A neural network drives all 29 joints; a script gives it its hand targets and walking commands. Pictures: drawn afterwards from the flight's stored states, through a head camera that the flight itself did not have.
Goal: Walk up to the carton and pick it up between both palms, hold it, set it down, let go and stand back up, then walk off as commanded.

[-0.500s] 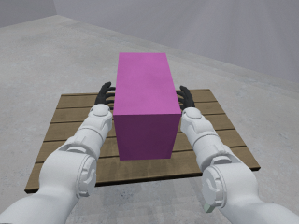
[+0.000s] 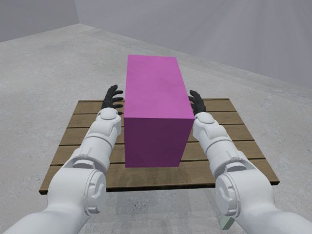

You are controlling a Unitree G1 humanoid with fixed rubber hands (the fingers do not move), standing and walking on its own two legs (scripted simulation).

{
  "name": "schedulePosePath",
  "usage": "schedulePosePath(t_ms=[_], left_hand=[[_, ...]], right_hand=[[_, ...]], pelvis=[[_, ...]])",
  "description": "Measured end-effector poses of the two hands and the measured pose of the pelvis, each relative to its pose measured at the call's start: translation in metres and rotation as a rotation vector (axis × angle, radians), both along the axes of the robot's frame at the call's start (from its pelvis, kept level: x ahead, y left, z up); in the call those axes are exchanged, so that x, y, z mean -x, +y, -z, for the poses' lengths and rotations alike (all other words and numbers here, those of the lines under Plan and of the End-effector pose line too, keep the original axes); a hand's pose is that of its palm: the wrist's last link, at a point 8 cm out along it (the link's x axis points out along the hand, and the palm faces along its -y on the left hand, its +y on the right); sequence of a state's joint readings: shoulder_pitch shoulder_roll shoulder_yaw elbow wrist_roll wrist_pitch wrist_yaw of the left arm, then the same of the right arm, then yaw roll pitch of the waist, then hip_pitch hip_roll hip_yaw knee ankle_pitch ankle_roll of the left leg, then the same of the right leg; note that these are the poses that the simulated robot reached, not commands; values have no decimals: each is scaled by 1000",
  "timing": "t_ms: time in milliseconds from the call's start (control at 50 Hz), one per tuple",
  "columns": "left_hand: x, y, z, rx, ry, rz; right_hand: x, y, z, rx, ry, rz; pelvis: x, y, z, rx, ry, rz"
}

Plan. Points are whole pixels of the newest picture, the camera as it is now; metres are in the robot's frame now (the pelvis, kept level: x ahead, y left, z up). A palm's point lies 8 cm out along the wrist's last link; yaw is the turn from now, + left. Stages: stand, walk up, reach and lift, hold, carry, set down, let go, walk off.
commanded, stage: reach and lift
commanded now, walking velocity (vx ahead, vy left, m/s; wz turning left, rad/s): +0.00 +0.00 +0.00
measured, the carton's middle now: (152, 108) +0.46 -0.01 +0.11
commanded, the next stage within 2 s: hold in 1.00 s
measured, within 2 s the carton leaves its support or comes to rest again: neither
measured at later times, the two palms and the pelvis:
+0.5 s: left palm (109, 108) +0.41 +0.11 +0.16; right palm (199, 111) +0.40 -0.14 +0.15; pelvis +0.00 +0.00 +0.00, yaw +0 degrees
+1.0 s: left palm (104, 105) +0.40 +0.12 +0.18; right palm (197, 106) +0.40 -0.13 +0.17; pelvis +0.00 +0.00 +0.00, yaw +0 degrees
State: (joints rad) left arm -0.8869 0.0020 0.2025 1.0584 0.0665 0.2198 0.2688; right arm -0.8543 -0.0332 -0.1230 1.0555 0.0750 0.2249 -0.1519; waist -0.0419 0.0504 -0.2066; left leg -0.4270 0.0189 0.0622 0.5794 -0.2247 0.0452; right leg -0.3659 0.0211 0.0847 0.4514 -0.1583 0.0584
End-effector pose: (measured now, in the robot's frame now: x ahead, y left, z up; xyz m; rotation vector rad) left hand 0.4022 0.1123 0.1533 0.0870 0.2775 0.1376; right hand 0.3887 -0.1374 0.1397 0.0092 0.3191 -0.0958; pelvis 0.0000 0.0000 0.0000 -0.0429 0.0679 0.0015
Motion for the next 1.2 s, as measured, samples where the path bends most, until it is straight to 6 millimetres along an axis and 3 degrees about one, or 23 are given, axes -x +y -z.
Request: schedulePosePath(t_ms=[240,760,1200], left_hand=[[0,-6,-6,-8,15,-7],[-5,0,-12,-14,26,-17],[10,10,-33,30,-20,-27]], right_hand=[[-3,-6,-7,18,12,-17],[-12,0,-16,56,24,-38],[1,10,-39,48,-16,-33]], pelvis=[[0,-4,-1,-4,-1,0],[-7,0,-2,0,3,1],[2,2,-2,3,-25,-1]])
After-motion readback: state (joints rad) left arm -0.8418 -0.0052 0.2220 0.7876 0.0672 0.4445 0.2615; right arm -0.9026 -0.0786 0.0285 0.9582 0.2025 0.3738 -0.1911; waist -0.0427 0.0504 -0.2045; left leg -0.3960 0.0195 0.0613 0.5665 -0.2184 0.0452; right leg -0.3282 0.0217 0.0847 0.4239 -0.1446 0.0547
